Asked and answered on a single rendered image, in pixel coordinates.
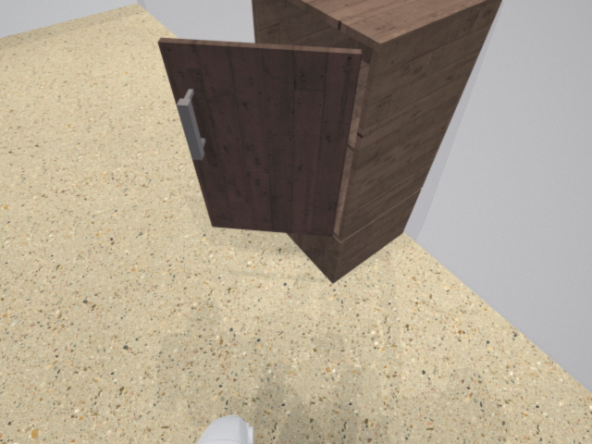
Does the robot left thigh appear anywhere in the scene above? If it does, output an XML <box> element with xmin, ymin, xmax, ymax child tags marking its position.
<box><xmin>197</xmin><ymin>416</ymin><xmax>253</xmax><ymax>444</ymax></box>

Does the cupboard door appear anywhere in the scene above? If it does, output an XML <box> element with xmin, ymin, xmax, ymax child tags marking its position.
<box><xmin>158</xmin><ymin>38</ymin><xmax>363</xmax><ymax>237</ymax></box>

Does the handle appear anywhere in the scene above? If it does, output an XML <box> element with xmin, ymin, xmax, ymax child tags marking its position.
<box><xmin>177</xmin><ymin>89</ymin><xmax>205</xmax><ymax>160</ymax></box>

